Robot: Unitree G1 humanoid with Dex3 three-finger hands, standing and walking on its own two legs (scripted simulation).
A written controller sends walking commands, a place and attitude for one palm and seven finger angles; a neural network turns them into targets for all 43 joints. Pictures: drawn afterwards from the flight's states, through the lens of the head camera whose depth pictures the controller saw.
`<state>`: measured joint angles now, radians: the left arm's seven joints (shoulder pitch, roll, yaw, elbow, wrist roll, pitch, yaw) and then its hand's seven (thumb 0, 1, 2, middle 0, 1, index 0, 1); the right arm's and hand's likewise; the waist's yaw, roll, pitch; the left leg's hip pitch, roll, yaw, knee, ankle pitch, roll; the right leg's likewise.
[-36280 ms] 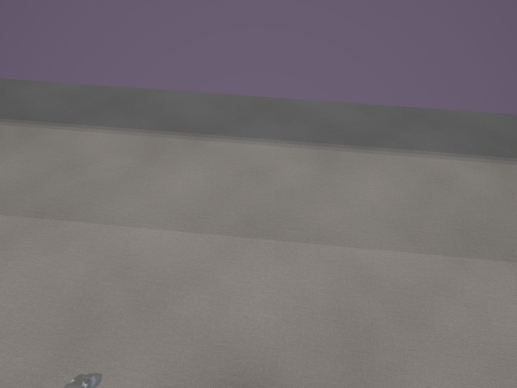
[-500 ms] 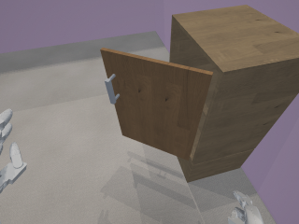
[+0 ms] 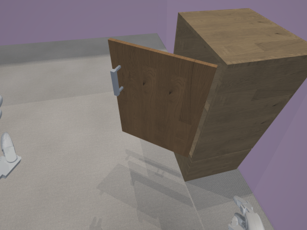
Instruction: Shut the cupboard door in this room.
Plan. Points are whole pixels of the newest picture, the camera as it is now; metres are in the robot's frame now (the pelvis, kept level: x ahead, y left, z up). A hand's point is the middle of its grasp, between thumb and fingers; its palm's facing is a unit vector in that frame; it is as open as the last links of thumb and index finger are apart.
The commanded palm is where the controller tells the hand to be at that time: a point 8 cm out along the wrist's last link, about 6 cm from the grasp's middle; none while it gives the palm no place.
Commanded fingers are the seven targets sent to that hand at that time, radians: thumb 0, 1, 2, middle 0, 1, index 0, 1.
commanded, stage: step back with the hand held close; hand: left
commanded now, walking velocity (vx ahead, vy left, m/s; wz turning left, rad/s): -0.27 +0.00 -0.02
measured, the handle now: (117, 80) +0.71 +0.21 -0.03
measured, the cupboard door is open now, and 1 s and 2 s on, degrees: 51 51 51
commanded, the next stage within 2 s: stop stepping back and stand still in 1.16 s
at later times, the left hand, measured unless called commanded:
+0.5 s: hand (14, 169) +0.18 +0.26 +0.18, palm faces +0.43 -0.77 -0.47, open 7.4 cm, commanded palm +0.11 +0.30 +0.19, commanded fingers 0.00 0.90 0.90 -0.20 -0.30 -0.20 -0.30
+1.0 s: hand out of the picture +0.10 +0.30 +0.18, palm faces +0.47 -0.74 -0.48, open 7.4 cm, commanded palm +0.03 +0.33 +0.19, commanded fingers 0.00 0.90 0.90 -0.20 -0.30 -0.20 -0.30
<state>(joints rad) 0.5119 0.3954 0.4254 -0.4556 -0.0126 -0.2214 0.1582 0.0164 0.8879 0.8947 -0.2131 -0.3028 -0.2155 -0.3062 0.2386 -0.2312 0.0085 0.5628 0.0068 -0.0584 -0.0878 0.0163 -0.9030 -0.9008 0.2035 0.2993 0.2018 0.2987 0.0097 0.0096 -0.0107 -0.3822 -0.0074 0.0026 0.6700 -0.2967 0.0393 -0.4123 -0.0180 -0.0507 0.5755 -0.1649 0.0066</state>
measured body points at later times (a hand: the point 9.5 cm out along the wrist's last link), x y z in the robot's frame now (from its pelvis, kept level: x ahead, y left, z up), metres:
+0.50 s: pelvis -0.03 +0.00 +0.00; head -0.02 +0.01 +0.45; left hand +0.15 +0.30 +0.20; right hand +0.12 -0.26 -0.08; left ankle +0.04 +0.10 -0.72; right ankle +0.09 -0.13 -0.72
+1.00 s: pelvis -0.08 +0.01 +0.01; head -0.08 +0.05 +0.46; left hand +0.07 +0.34 +0.21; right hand +0.12 -0.21 -0.05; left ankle +0.04 +0.11 -0.72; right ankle -0.06 -0.13 -0.70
